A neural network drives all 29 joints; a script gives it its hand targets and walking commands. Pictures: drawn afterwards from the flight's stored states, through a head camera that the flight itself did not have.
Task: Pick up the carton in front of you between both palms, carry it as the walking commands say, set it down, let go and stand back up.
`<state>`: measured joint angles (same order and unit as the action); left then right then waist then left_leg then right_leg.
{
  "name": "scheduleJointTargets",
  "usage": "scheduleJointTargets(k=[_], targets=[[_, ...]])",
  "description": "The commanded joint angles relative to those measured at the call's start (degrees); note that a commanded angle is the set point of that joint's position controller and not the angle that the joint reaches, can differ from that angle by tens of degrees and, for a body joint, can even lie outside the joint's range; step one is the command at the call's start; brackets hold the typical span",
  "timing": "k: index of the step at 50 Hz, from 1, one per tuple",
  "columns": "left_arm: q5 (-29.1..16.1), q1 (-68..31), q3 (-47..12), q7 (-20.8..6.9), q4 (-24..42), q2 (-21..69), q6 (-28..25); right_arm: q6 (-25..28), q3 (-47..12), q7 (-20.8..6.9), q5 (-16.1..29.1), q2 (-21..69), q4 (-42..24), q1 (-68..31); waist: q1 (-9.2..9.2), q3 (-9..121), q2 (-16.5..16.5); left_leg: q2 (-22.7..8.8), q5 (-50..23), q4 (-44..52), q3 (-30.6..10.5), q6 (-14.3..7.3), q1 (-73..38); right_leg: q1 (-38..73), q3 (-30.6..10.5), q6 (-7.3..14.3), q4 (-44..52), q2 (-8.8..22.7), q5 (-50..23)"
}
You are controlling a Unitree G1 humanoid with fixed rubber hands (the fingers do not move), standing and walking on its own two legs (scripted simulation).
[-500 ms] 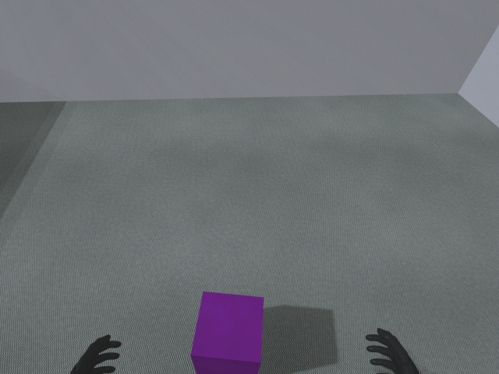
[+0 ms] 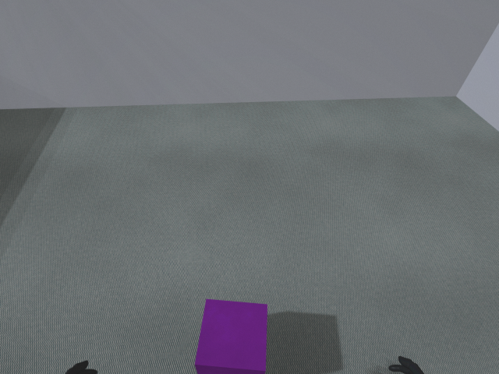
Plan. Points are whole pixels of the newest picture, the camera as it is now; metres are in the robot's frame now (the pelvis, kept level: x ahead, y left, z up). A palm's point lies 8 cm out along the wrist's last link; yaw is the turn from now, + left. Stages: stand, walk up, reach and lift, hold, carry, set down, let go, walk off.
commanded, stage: stand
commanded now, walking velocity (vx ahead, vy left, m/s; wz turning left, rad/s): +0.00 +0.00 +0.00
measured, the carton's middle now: (233, 344) +0.39 +0.02 -0.65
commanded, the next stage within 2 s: none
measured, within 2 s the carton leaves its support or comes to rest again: neither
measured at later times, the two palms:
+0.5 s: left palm out of the picture +0.08 +0.30 -0.10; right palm out of the picture +0.09 -0.30 -0.09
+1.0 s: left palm out of the picture +0.06 +0.31 -0.10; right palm out of the picture +0.07 -0.31 -0.09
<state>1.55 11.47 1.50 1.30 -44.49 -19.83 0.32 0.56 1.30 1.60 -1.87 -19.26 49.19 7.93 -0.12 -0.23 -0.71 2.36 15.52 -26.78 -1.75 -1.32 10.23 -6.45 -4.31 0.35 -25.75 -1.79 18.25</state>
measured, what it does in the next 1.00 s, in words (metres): stands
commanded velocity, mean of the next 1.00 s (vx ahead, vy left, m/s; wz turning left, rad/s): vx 0.00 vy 0.00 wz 0.00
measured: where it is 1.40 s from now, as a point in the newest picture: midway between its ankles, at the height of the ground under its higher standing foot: outside the picture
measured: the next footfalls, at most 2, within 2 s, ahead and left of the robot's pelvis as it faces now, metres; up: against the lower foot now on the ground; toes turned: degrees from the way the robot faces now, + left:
none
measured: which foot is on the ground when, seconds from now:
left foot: down 0.00-1.00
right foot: down 0.00-1.00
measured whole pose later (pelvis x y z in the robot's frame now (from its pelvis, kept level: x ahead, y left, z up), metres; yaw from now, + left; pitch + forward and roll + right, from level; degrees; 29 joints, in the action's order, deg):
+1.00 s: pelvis -0.02 +0.00 +0.01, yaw +0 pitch -2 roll +0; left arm 0.9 8.9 0.5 0.8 -56.9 -21.9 -0.5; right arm 1.1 0.0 1.0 -0.9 -22.0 59.9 6.2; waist -0.2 -1.3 -0.5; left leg 2.4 10.1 -20.2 -2.0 -1.5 7.7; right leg -4.0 -4.2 0.0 -19.4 -1.4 13.0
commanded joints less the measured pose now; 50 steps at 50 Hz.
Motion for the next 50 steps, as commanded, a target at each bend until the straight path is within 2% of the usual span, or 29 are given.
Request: scheduleJointTargets(k=[1,28,50], targets=[[-0.1,-1.2,2.0,0.3,2.2,-8.6,-0.8,0.8,1.9,0.3,0.1,-9.4,-2.1,-2.3,0.04,2.7,0.8,-7.0,-20.4,2.9,-5.9,0.1,-4.7,-2.5,-3.6,-0.1,3.3,5.8,-17.6],[-0.4,-3.1,1.0,-0.1,-6.2,-10.6,-1.3,1.1,0.9,-0.3,0.7,-11.6,5.5,-3.8,-0.10,0.3,0.6,-7.7,-12.9,8.3,-7.0,-0.3,-4.5,-1.6,-4.8,0.4,8.5,6.8,-12.0],[-0.7,-4.2,0.7,-0.3,-10.1,-11.5,-1.4,1.1,0.4,-0.4,1.0,-12.6,8.4,-4.2,-0.12,0.1,0.7,-8.2,-12.7,9.4,-7.4,-0.6,-4.6,-0.9,-4.9,0.6,9.5,7.3,-12.0]])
